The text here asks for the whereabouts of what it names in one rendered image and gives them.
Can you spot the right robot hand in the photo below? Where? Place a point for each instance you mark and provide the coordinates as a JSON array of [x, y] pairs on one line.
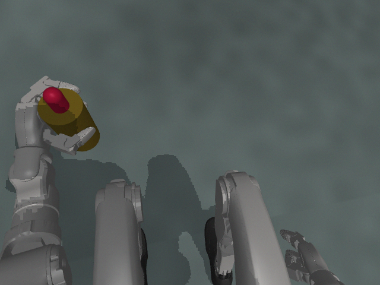
[[300, 265]]

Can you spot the left robot arm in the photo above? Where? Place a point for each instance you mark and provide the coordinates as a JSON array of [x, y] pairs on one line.
[[32, 253]]

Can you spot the right robot foot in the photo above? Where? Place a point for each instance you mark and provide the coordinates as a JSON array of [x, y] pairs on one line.
[[211, 248]]

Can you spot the left robot hand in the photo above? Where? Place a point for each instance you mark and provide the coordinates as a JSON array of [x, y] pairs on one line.
[[32, 130]]

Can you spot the right robot arm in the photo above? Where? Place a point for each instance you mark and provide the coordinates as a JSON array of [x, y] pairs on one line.
[[324, 277]]

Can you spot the bottle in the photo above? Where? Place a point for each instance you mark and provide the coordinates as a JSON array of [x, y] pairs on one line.
[[65, 112]]

